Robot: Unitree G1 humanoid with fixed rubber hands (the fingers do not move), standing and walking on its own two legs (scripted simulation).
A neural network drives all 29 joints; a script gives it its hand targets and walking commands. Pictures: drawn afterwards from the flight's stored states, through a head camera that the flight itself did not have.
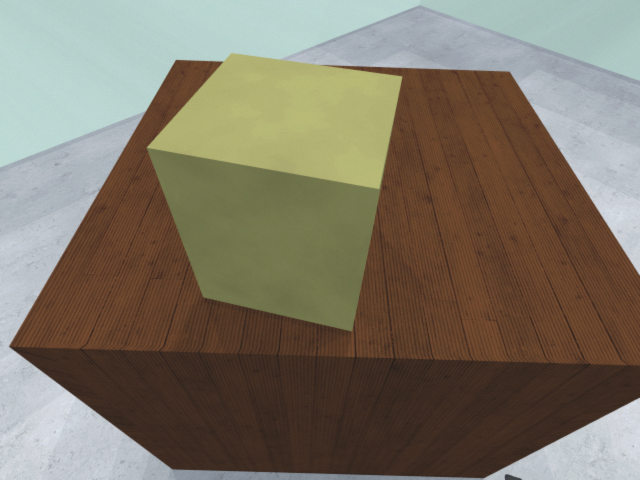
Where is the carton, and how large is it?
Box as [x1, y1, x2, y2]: [147, 53, 401, 330]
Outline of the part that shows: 231,53 147,147 201,292 204,297 351,330 373,225 401,76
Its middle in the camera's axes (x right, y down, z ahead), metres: -0.03 -0.05 +0.49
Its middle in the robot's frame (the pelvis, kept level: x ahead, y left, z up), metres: +0.42 +0.05 +0.14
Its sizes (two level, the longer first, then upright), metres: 0.210 0.200 0.250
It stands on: a pedestal, 0.78 m high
